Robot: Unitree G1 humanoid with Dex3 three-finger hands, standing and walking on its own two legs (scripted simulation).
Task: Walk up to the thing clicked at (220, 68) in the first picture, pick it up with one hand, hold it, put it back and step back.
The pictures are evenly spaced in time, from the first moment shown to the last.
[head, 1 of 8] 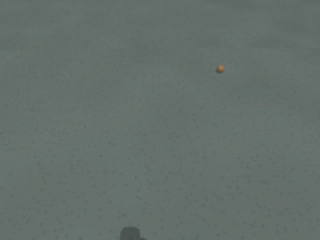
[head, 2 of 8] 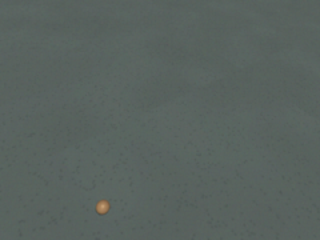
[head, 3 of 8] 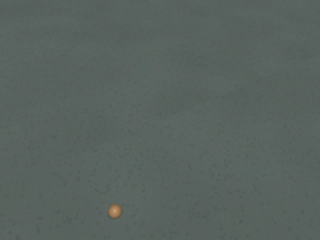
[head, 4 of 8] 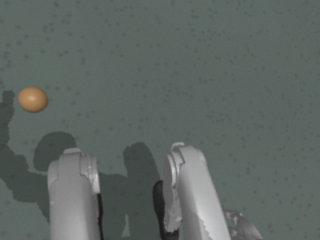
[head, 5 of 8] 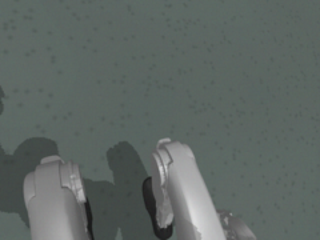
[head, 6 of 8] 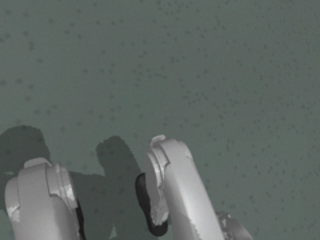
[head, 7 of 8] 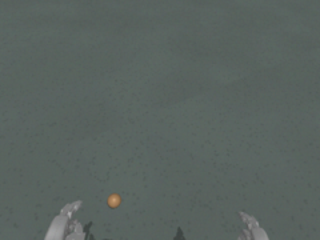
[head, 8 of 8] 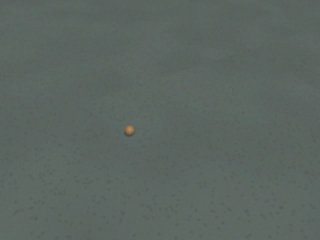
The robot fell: no
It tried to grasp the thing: yes
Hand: left
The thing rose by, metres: 0.67
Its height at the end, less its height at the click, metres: +0.00
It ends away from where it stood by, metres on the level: 0.01
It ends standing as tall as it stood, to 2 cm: yes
